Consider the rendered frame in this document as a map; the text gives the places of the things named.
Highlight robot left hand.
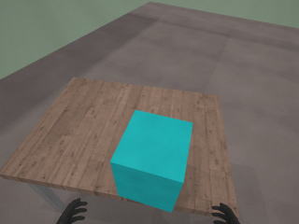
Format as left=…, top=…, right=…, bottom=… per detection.
left=56, top=198, right=88, bottom=224

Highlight carton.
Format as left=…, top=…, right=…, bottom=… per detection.
left=110, top=110, right=193, bottom=213

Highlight table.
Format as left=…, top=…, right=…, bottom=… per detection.
left=0, top=77, right=239, bottom=218

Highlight robot right hand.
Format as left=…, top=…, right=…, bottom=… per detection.
left=211, top=203, right=240, bottom=224

